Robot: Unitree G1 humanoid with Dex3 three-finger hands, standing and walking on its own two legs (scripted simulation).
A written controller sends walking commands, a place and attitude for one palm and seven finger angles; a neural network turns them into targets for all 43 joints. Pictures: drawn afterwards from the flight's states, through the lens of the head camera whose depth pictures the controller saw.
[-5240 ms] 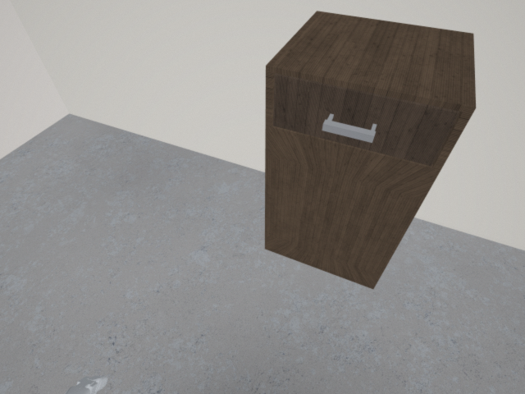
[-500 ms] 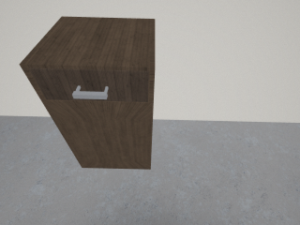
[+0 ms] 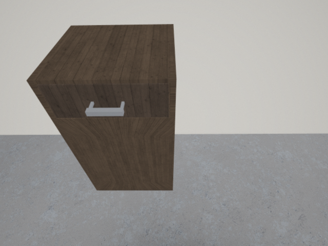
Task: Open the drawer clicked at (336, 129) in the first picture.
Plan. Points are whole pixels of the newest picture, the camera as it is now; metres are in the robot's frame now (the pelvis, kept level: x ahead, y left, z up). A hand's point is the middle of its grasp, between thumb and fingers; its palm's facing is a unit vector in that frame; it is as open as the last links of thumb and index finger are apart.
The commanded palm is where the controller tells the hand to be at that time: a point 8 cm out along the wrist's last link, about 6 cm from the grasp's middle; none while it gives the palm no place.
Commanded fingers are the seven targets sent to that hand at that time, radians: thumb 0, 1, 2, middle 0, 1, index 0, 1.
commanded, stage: raise the hand with hooked fingers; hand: left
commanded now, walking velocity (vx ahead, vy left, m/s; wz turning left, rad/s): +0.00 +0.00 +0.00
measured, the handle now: (106, 108) +0.55 +0.24 -0.01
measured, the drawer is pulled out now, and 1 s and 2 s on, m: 0.00 0.00 0.00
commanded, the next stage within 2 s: move the hooked fingers above the handle in 2.00 s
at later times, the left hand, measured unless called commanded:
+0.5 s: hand (89, 236) +0.16 +0.20 -0.06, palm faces -0.08 -0.15 -0.99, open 8.5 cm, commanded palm +0.15 +0.22 -0.01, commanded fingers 0.00 0.41 0.69 -0.23 -0.62 -0.23 -0.62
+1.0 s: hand (82, 196) +0.23 +0.21 +0.01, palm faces +0.00 -0.09 -1.00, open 11.4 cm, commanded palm +0.21 +0.22 +0.07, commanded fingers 0.00 -0.17 0.44 -0.28 -0.99 -0.28 -0.99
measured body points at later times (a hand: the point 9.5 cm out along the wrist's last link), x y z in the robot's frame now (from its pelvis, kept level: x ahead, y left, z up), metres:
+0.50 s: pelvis -0.02 -0.02 -0.03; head +0.03 -0.04 +0.41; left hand +0.16 +0.20 +0.00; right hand +0.23 -0.27 -0.09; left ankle -0.03 +0.10 -0.74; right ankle +0.00 -0.12 -0.74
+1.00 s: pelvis +0.00 -0.02 -0.02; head +0.04 -0.06 +0.43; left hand +0.22 +0.22 +0.06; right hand +0.17 -0.25 -0.14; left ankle -0.03 +0.10 -0.74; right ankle +0.00 -0.12 -0.74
